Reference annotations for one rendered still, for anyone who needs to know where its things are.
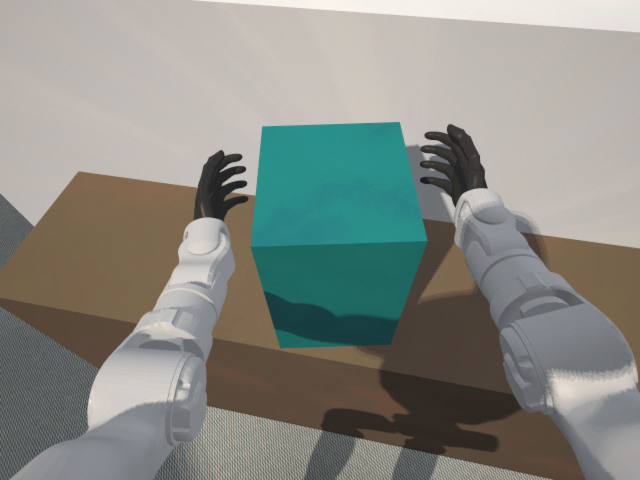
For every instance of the right robot forearm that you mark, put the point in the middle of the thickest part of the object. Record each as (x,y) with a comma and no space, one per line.
(510,275)

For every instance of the pedestal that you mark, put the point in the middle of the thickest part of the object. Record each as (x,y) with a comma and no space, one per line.
(102,254)

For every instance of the right robot upper arm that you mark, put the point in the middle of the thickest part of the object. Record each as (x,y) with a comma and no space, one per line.
(570,364)

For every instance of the left robot upper arm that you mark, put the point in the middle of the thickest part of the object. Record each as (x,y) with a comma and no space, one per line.
(146,402)

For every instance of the left robot forearm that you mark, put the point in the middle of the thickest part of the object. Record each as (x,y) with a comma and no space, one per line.
(190,304)

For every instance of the left robot hand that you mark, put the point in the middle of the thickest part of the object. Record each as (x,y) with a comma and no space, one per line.
(210,195)

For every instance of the carton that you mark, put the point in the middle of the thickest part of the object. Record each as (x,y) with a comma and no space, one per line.
(337,234)

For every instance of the right robot hand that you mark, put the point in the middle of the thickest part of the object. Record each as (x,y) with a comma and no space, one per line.
(466,172)

